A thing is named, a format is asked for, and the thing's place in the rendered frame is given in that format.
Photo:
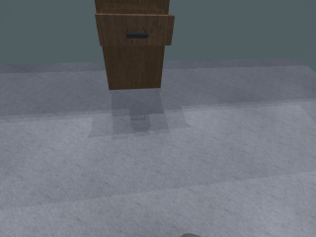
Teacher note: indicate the drawer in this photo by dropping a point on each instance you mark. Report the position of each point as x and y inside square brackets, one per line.
[112, 24]

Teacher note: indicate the handle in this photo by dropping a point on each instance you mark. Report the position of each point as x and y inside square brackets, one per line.
[136, 35]

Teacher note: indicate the cabinet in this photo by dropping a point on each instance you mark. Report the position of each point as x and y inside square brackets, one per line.
[133, 66]

